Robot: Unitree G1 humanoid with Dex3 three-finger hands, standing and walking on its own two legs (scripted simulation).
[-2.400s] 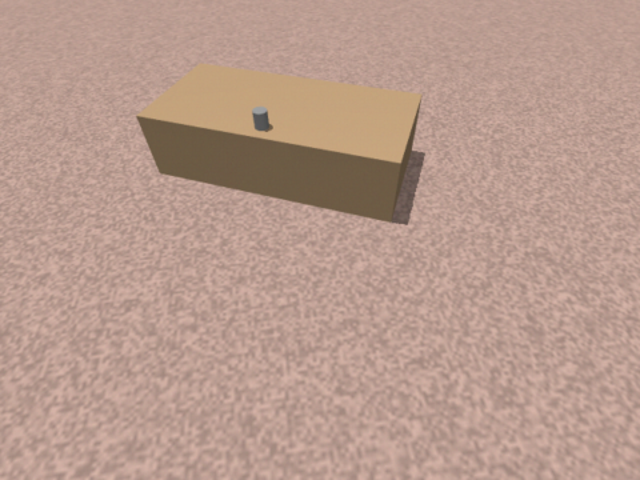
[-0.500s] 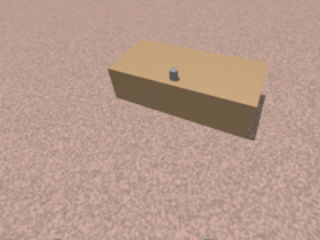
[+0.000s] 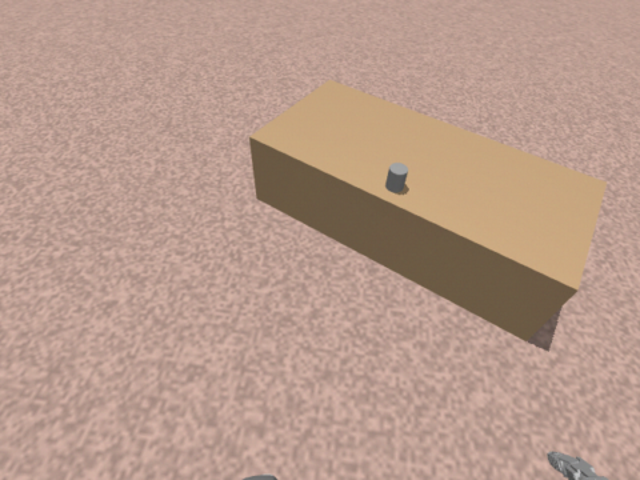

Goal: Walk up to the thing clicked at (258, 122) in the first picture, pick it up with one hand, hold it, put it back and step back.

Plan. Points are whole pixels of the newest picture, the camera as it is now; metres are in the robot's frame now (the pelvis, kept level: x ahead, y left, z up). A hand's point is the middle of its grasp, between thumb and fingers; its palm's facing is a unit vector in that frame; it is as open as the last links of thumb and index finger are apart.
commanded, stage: walk up
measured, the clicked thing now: (396, 177) +1.09 -0.22 -0.39
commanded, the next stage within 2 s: none
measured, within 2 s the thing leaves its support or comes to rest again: neither
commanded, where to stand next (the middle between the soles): +0.49 +0.01 m, yaw -4 degrees
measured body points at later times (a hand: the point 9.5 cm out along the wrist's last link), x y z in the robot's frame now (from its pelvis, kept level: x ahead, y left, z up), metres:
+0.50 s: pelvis +0.18 -0.02 +0.01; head +0.20 -0.05 +0.46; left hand +0.28 +0.30 -0.08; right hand +0.21 -0.34 -0.12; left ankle +0.16 +0.12 -0.66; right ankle +0.23 -0.13 -0.72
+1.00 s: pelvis +0.35 +0.05 +0.01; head +0.37 +0.07 +0.46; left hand +0.42 +0.37 -0.12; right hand +0.38 -0.27 -0.08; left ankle +0.37 +0.15 -0.72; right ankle +0.40 -0.10 -0.67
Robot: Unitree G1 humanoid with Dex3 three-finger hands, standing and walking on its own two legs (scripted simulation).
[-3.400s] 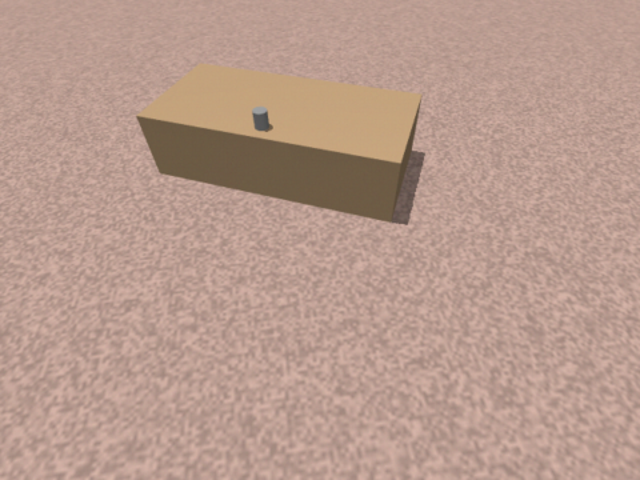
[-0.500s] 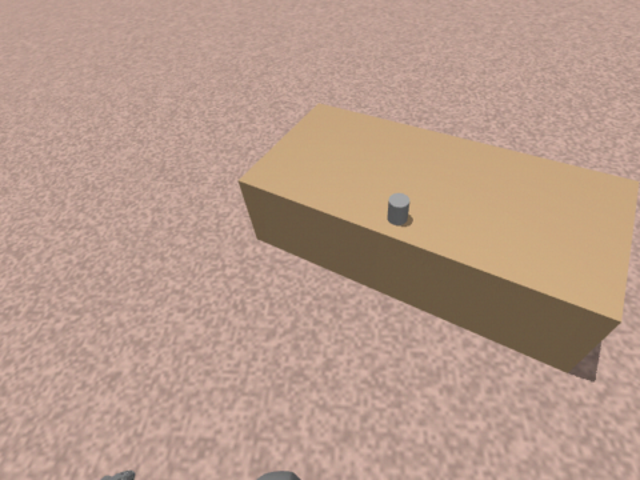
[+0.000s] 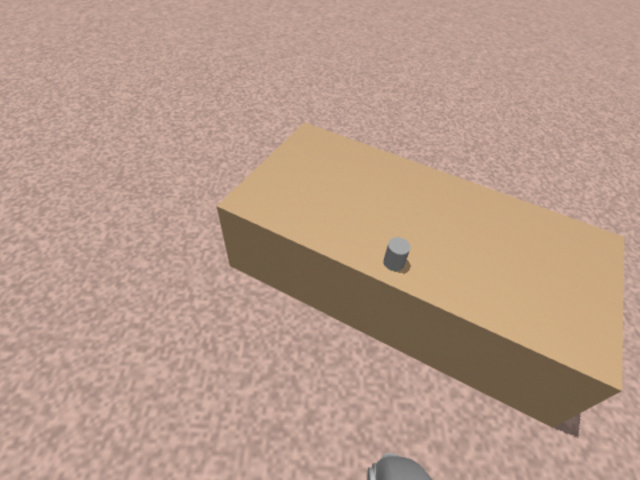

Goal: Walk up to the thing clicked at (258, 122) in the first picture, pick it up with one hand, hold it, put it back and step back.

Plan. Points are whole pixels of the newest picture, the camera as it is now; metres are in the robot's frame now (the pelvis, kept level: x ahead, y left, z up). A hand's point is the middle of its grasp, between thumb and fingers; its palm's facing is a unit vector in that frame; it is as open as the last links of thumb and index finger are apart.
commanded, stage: walk up
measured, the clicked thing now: (396, 254) +0.76 -0.22 -0.40
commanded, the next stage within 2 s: stand in 1.58 s
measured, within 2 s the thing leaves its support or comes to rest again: neither
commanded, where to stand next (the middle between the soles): +0.15 -0.03 m, yaw -1 degrees
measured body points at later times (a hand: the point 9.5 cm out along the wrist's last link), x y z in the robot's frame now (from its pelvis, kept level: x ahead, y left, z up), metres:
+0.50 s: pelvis +0.07 -0.01 -0.01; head +0.09 -0.01 +0.44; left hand +0.19 +0.28 -0.13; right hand +0.13 -0.32 -0.13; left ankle +0.06 +0.12 -0.74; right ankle +0.14 -0.13 -0.74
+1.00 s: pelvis +0.09 -0.01 +0.01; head +0.09 -0.01 +0.46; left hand +0.15 +0.29 -0.12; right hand +0.20 -0.31 -0.12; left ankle +0.06 +0.12 -0.74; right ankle +0.14 -0.13 -0.74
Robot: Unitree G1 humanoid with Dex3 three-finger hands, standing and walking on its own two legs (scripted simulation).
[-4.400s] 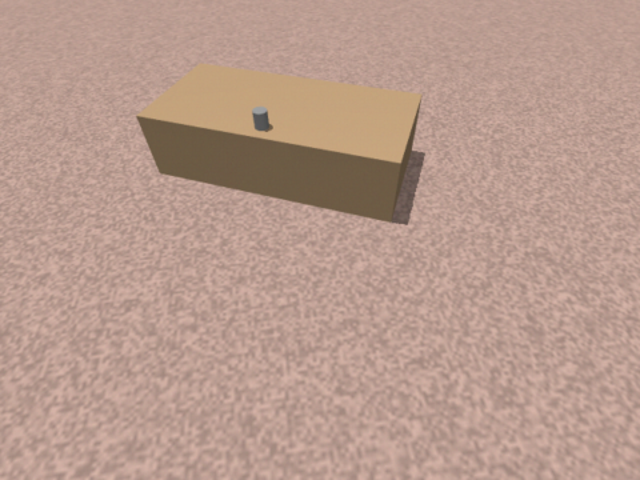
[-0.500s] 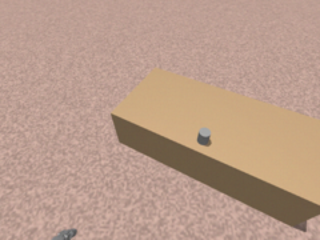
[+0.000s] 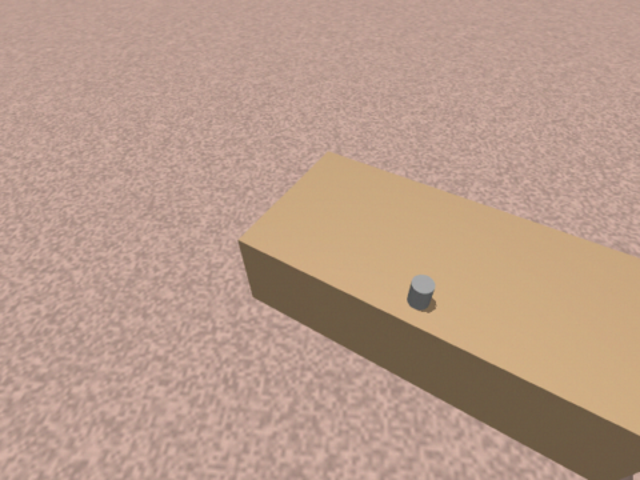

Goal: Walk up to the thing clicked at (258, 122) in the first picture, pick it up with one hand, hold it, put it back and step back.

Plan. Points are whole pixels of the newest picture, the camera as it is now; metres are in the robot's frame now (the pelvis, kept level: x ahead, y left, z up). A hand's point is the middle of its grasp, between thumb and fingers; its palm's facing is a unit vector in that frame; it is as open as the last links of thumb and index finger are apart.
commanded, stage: walk up
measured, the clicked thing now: (420, 292) +0.67 -0.22 -0.41
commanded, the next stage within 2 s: stand in 0.58 s
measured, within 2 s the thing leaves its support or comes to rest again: neither
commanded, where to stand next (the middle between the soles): +0.06 -0.02 m, yaw -2 degrees
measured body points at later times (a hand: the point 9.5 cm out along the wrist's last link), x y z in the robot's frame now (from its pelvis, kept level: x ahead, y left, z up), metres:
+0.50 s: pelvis +0.01 +0.00 +0.00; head +0.01 +0.00 +0.45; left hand +0.09 +0.30 -0.13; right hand +0.07 -0.31 -0.13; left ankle -0.02 +0.13 -0.75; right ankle +0.05 -0.12 -0.75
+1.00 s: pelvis +0.02 +0.00 +0.00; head +0.02 +0.00 +0.45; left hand +0.09 +0.30 -0.13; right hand +0.09 -0.30 -0.14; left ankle -0.02 +0.13 -0.75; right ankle +0.05 -0.12 -0.75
